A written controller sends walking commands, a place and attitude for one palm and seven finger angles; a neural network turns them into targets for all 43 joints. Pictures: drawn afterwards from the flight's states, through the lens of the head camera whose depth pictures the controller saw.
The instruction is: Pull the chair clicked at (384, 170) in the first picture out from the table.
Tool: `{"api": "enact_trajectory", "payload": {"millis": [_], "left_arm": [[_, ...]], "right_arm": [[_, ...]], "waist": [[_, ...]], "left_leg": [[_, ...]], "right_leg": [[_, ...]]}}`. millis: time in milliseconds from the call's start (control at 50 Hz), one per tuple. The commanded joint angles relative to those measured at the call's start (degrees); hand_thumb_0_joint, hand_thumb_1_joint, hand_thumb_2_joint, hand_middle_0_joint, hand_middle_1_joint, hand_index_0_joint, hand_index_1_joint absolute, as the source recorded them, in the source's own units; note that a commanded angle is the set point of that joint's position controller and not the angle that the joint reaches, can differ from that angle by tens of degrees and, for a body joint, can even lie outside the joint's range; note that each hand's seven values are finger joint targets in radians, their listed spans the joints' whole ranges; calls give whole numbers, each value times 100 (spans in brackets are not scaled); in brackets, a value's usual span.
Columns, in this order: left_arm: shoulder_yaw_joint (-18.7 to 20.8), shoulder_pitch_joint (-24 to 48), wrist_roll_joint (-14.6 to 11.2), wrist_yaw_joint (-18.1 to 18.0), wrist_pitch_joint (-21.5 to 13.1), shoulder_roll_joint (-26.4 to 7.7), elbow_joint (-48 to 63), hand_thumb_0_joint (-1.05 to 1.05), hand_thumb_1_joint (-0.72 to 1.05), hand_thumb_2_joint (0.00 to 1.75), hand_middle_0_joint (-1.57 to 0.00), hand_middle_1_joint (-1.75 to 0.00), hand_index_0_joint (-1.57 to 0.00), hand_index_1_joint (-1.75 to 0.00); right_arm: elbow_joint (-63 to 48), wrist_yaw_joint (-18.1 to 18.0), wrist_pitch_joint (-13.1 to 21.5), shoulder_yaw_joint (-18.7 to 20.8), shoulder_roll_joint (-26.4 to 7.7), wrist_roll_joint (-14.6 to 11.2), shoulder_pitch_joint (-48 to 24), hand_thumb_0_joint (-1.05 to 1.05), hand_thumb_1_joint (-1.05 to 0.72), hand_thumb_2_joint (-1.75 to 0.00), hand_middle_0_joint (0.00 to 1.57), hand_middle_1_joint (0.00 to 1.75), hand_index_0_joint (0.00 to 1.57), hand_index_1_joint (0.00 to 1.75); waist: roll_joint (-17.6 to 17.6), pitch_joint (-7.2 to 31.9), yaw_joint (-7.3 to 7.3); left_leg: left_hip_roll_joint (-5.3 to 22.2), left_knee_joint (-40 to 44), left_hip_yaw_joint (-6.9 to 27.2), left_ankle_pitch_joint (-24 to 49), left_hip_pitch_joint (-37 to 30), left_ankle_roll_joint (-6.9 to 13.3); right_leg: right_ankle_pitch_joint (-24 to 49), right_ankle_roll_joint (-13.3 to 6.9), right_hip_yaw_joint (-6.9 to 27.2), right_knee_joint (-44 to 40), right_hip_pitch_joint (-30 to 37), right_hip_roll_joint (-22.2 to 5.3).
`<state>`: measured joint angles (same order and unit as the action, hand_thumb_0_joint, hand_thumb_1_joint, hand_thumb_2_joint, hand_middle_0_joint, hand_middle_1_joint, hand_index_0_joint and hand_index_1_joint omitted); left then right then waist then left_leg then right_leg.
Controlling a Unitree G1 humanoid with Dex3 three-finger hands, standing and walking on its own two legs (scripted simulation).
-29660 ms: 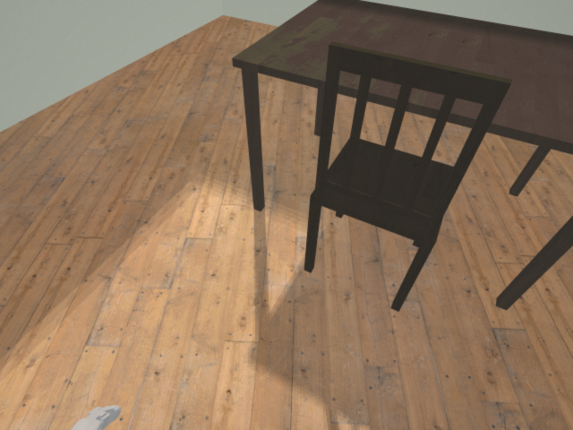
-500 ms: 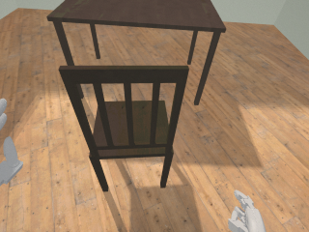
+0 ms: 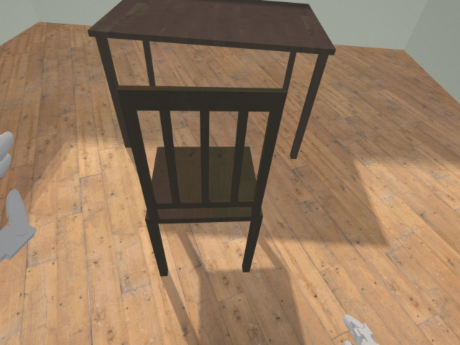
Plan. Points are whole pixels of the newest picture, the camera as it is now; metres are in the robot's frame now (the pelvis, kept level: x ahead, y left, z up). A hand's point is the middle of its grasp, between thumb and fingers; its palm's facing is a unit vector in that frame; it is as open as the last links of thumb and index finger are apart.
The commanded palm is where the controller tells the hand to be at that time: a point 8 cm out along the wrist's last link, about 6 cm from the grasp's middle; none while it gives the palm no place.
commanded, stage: stop stepping back and stand still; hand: left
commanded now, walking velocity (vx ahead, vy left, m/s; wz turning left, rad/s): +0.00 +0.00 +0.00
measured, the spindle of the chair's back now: (204, 161) +0.61 +0.07 -0.07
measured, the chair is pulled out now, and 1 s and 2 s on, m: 0.64 0.64 0.64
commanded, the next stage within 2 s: let the arm hang, fingers relaxed in 0.60 s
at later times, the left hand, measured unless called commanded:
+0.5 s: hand out of the picture +0.18 +0.28 +0.18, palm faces +0.36 -0.81 -0.46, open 7.4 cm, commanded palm +0.11 +0.33 +0.18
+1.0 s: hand out of the picture +0.04 +0.18 -0.16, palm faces +0.06 -0.99 -0.15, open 7.0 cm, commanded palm none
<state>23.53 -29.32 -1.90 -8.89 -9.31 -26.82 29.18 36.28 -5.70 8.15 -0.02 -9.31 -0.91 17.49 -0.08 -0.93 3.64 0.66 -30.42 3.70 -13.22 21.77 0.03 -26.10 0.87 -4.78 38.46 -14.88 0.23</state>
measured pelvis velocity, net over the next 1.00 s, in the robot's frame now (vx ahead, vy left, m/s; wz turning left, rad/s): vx -0.04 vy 0.02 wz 0.03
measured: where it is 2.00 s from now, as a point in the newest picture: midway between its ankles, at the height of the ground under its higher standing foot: outside the picture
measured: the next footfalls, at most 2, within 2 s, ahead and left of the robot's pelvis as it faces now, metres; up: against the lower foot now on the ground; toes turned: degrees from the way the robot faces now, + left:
right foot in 0.04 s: +0.02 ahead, -0.11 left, -0.01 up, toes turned -3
left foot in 0.26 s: +0.02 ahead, +0.15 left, -0.01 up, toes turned +0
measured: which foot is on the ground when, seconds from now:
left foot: down 0.00-0.08, up 0.10-0.24, down 0.26-1.00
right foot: up 0.00-0.02, down 0.04-1.00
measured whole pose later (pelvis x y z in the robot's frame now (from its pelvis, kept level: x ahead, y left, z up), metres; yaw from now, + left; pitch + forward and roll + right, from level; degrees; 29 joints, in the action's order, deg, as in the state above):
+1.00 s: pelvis -0.04 +0.02 +0.00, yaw +2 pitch -1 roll +0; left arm 0.8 -16.1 -0.2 -1.6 2.7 -8.6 -43.8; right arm 51.0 -0.2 -0.3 -0.4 -11.3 1.0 15.1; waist 2.2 -3.6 1.3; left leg -0.1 -30.8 1.8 -14.6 15.0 -0.6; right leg -15.3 0.7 -3.6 31.4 -14.7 -2.7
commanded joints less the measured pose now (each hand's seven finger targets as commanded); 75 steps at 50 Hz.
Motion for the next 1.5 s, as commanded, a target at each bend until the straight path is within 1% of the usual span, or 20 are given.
{"api": "enact_trajectory", "payload": {"millis": [0, 60, 80, 100, 180, 220, 260, 280, 320, 480, 660, 680, 700, 760, 820, 860, 940, 1000, 1200, 1480], "left_arm": [[817, -582, -42, -26, -508, -859, 921, 0, 90, 90, -20, -30, -20, -30], [1018, -454, -156, 8, -617, -1163, 808, 0, 90, 90, -20, -30, -20, -30], [855, -292, -207, 21, -475, -918, 488, 0, 90, 90, -20, -30, -20, -30], [601, -35, -166, 46, -413, -674, 571, 0, 90, 90, -20, -30, -20, -30], [438, 939, -39, -75, -480, -638, 412, 0, 90, 90, -20, -30, -20, -30], [297, 1251, 23, -129, -645, -596, 771, 0, 90, 90, -20, -30, -20, -30], [355, 1198, 59, -162, -697, -707, 1321, 0, 90, 90, -20, -30, -20, -30], [454, 904, 67, -166, -659, -789, 1540, 0, 90, 90, -20, -30, -20, -30], [726, 361, 12, -135, -649, -904, 1661, 0, 90, 90, -20, -30, -20, -30], [854, -577, -149, -127, -602, -632, 764, 0, 90, 90, -20, -30, -20, -30], [473, 138, -71, -145, -621, -556, 894, 0, 90, 90, -20, -30, -20, -30], [-1671, 380, 534, 693, 302, 351, -3557, 0, 90, 90, -20, -30, -20, -30], [-1583, 255, 445, 837, 772, 765, -3812, 0, 90, 90, -20, -30, -20, -30], [-1787, 512, 399, 855, 923, 924, -4269, 0, 90, 90, -20, -30, -20, -30], [-1871, 1009, 412, 809, 916, 674, -5192, 0, 90, 90, -20, -30, -20, -30], [-1969, 1189, 362, 790, 962, 647, -5830, 0, 90, 90, -20, -30, -20, -30], [-2151, 1051, 279, 765, 1001, 648, -6975, 0, 90, 90, -20, -30, -20, -30], [-2092, 917, 285, 739, 978, 873, -7469, 0, 90, 90, -20, -30, -20, -30], [-2216, 1050, 244, 761, 977, 921, -8354, 0, 90, 90, -20, -30, -20, -30], [-2247, 638, 230, 709, 965, 1251, -8811, 0, 90, 90, -20, -30, -20, -30]], "right_arm": [[-818, 60, 368, 268, -771, -8, -804, 0, -90, -90, 20, 30, 20, 30], [-580, 73, 245, 298, -817, 73, -706, 0, -90, -90, 20, 30, 20, 30], [-471, 73, 194, 392, -827, -31, -640, 0, -90, -90, 20, 30, 20, 30], [-503, 84, 142, 418, -930, -30, -698, 0, -90, -90, 20, 30, 20, 30], [-530, -12, 323, 100, -788, 42, -1136, 0, -90, -90, 20, 30, 20, 30], [-551, -71, 562, 162, -892, 41, -1115, 0, -90, -90, 20, 30, 20, 30], [-705, -33, 641, 273, -991, 22, -1043, 0, -90, -90, 20, 30, 20, 30], [-771, 5, 605, 338, -1025, -21, -1019, 0, -90, -90, 20, 30, 20, 30], [-741, 62, 580, 213, -772, 21, -1066, 0, -90, -90, 20, 30, 20, 30], [-920, 128, 308, 229, -798, -54, -1053, 0, -90, -90, 20, 30, 20, 30], [-839, 32, 347, 226, -871, -22, -1034, 0, -90, -90, 20, 30, 20, 30], [401, 648, 421, 521, -1808, 85, -1087, 0, -90, -90, 20, 30, 20, 30], [510, 622, -2, 493, -1319, 111, -612, 0, -90, -90, 20, 30, 20, 30], [384, 570, -295, 329, -1098, 205, -583, 0, -90, -90, 20, 30, 20, 30], [448, 550, -536, 277, -1024, 213, -410, 0, -90, -90, 20, 30, 20, 30], [684, 535, -638, 233, -997, 213, -339, 0, -90, -90, 20, 30, 20, 30], [1102, 509, -694, 123, -933, 207, -401, 0, -90, -90, 20, 30, 20, 30], [1337, 477, -740, 141, -711, 225, -152, 0, -90, -90, 20, 30, 20, 30], [1929, 464, -846, 163, -543, 195, 687, 0, -90, -90, 20, 30, 20, 30], [2336, 404, -754, 109, -258, 184, 936, 0, -90, -90, 20, 30, 20, 30]], "waist": [[-915, 262, -392], [568, 329, -218], [1540, 286, -263], [1565, 84, -188], [311, -414, -157], [-547, -362, -257], [-968, 300, -474], [-471, 697, -485], [-1215, 866, -383], [-597, 279, -277], [-326, 387, -283], [-332, -233, -99], [-166, 464, -208], [45, 574, -320], [1359, 702, -286], [1031, 645, -271], [-854, 216, -418], [-1093, 222, -397], [361, -375, -293], [-41, -470, -381]], "left_leg": [[308, 1292, 347, -2231, 724, 131], [-240, -2209, -356, -898, -647, -89], [-292, -3179, -107, -831, -538, -127], [-158, -3553, 114, -615, -511, -87], [221, -132, -110, -655, -475, 171], [299, 1389, 10, 123, -811, 198], [978, 1025, 557, 1893, -1621, 399], [927, 695, 305, 2463, -1850, 343], [710, 997, 346, 1731, -1287, 248], [587, 1408, 169, -153, -311, 148], [546, 1393, 137, -136, -614, 209], [505, 401, 390, 1657, -98, 284], [548, 425, 173, 2161, -548, 231], [634, 453, 466, 1552, -386, 373], [272, 121, 259, 1375, -618, 248], [197, 186, 176, 1355, -868, 204], [328, 651, 233, 1118, -572, 203], [283, 670, 190, 409, -550, 171], [216, 581, 71, -391, -528, 207], [339, 958, 179, -364, -373, 275]], "right_leg": [[116, -169, -169, -1471, 1237, 17], [304, -947, 1417, -2878, -757, -1445], [-684, -1254, 2127, -3116, -1423, -1919], [-771, -1304, 2153, -3105, -1824, -2010], [500, -619, 982, -2034, -681, -1203], [1451, -327, 970, -1353, 74, -749], [1712, -113, 919, -1150, 34, -480], [2322, -121, 915, -1150, 375, -461], [2246, -47, 641, -1088, 981, -487], [1863, -59, 681, -1754, 1151, -452], [1928, -22, 701, -1902, 1072, -489], [2884, -182, 302, -742, 15, -595], [2586, -182, 434, -833, 140, -584], [1802, -179, 434, -840, 194, -545], [2565, -466, 755, -1103, 445, -875], [2434, -511, 771, -1158, 345, -915], [1817, -315, 704, -1273, 518, -620], [1529, -388, 683, -1502, 561, -638], [179, -491, 813, -2084, -108, -727], [675, -435, 682, -1770, -5, -560]]}}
